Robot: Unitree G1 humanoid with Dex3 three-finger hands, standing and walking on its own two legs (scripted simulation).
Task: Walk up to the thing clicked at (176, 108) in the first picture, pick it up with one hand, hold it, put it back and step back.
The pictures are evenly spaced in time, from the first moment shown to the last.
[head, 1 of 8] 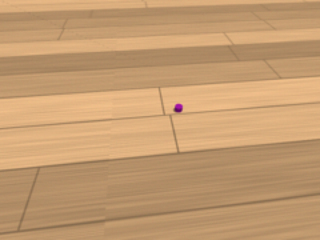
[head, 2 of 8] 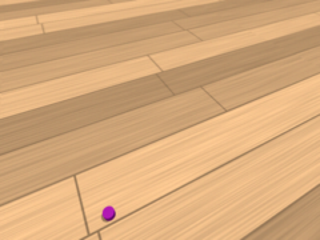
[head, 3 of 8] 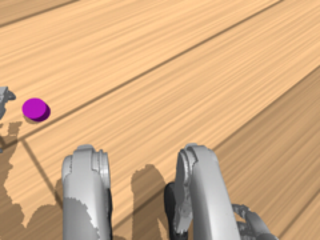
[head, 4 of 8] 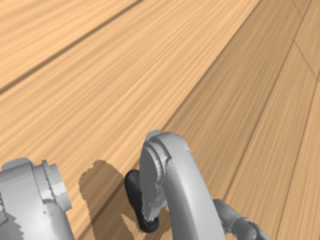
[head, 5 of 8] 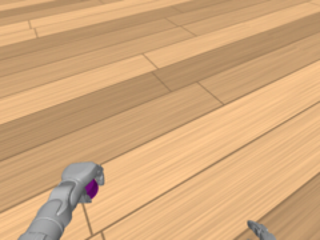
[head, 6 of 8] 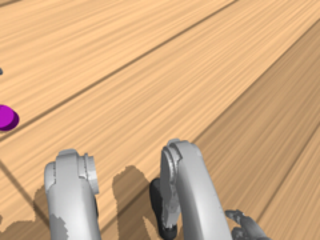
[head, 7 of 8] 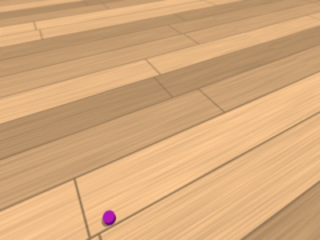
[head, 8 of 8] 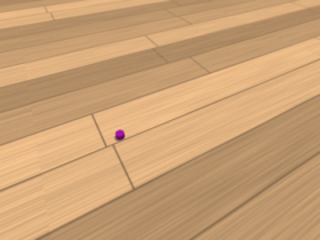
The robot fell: no
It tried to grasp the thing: yes
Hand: left
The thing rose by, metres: 0.69
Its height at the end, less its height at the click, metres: +0.00
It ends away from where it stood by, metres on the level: 0.01
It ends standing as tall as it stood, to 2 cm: yes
